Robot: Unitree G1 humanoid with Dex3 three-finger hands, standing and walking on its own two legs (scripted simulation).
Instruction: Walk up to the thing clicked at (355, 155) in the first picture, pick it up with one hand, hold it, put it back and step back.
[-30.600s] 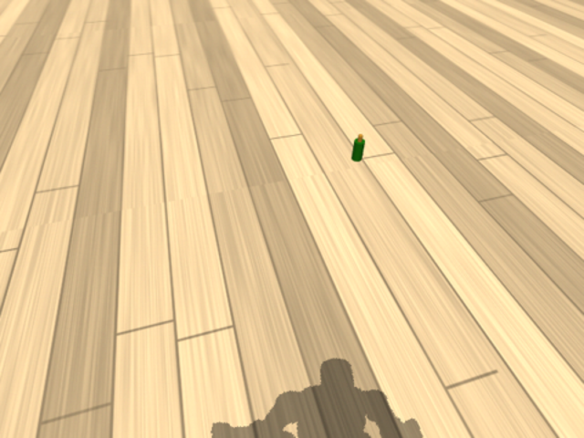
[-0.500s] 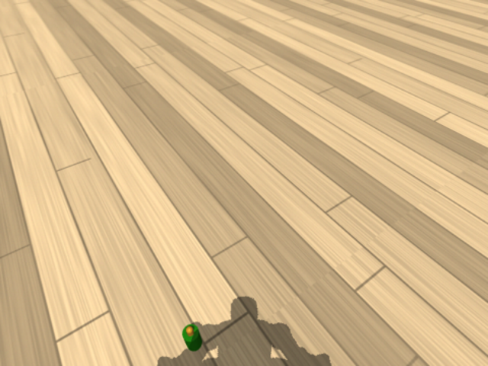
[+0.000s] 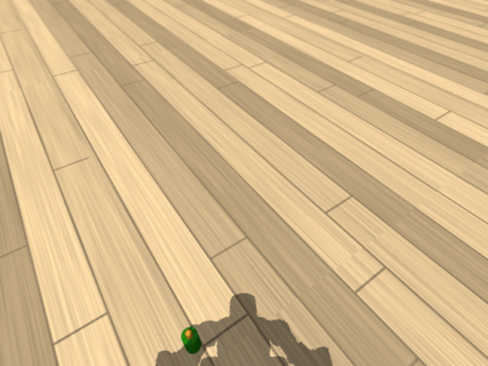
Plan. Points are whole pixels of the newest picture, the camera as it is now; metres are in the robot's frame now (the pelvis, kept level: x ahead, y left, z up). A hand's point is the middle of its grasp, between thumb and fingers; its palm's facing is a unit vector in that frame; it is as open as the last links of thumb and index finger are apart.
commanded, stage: stand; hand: left
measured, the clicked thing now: (190, 339) +0.39 +0.20 -0.70
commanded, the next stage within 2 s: step back in 0.16 s
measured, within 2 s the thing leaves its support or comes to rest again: neither
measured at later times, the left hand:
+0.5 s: hand out of the picture +0.06 +0.28 -0.17, palm faces -0.02 -0.92 -0.39, open 7.4 cm
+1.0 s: hand out of the picture -0.02 +0.29 -0.18, palm faces -0.10 -0.91 -0.40, open 7.4 cm
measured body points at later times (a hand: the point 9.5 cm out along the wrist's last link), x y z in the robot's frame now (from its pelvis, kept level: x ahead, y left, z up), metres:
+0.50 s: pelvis -0.06 +0.02 -0.02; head +0.01 +0.02 +0.42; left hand +0.06 +0.33 -0.14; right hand +0.05 -0.32 -0.14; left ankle -0.06 +0.13 -0.72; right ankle -0.01 -0.13 -0.75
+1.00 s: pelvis -0.15 +0.03 -0.03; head -0.07 +0.02 +0.41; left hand -0.02 +0.34 -0.15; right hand -0.07 -0.28 -0.16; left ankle -0.10 +0.14 -0.75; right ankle -0.16 -0.08 -0.75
